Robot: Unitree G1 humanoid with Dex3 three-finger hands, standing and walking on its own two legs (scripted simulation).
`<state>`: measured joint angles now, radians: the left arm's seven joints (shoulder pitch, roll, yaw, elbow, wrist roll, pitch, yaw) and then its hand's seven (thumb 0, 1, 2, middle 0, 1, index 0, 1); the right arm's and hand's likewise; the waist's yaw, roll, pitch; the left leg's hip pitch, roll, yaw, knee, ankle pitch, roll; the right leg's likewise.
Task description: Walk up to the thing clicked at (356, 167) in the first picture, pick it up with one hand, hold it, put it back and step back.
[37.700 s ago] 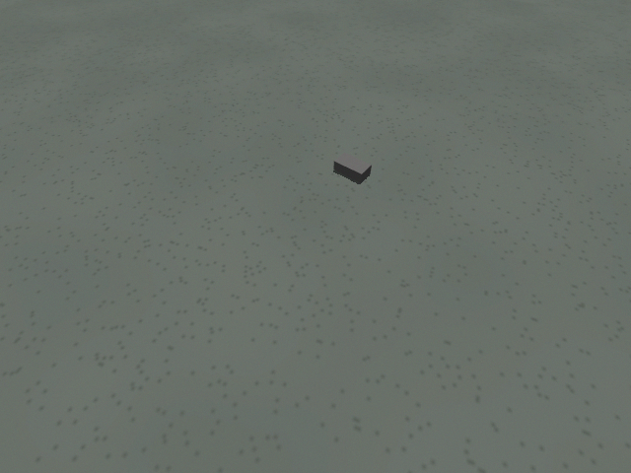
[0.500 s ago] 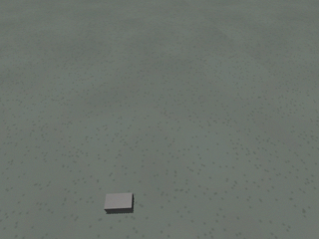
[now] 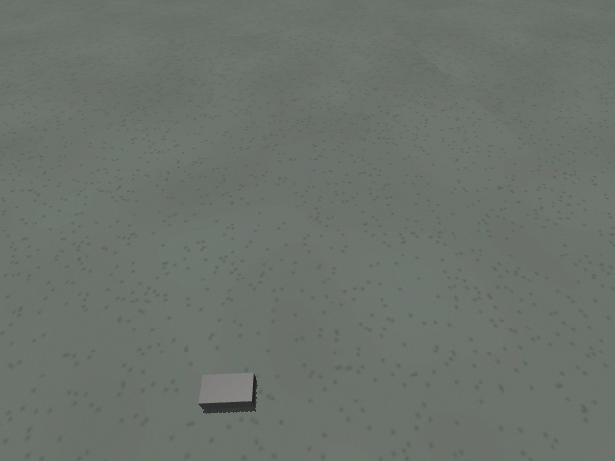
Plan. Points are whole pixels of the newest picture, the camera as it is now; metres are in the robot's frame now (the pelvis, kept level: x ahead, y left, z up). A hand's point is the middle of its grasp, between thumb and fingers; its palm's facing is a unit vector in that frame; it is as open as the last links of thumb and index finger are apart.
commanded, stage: stand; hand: left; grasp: from above
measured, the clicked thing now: (228, 390) +0.44 +0.30 -0.76
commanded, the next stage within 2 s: step back in 0.42 s
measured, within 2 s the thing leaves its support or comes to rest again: neither
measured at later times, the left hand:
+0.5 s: hand out of the picture +0.07 +0.25 -0.16, palm faces +0.00 -0.94 -0.35, open 7.3 cm
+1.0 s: hand out of the picture +0.04 +0.30 -0.18, palm faces -0.08 -0.93 -0.35, open 7.3 cm
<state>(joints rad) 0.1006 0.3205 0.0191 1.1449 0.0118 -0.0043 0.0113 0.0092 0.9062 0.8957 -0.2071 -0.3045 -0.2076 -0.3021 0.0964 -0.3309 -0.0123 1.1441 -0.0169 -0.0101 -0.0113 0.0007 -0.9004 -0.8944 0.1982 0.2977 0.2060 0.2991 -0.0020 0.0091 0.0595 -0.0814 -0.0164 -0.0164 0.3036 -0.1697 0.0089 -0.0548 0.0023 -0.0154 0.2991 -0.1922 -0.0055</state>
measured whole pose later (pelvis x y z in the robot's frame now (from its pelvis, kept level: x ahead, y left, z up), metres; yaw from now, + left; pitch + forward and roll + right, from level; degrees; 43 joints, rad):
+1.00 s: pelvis -0.10 +0.05 -0.02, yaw -2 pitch -2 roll -1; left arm 0.08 0.39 0.06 0.89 0.01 0.07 0.02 0.01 0.91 0.90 -0.21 -0.30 -0.21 -0.30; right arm 0.12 -0.34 -0.04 0.90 -0.02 0.03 -0.02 0.00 -0.90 -0.89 0.20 0.30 0.21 0.30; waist -0.02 -0.03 0.21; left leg -0.28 -0.02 0.02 0.57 -0.26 0.07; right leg -0.40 0.10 0.14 1.07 -0.50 0.01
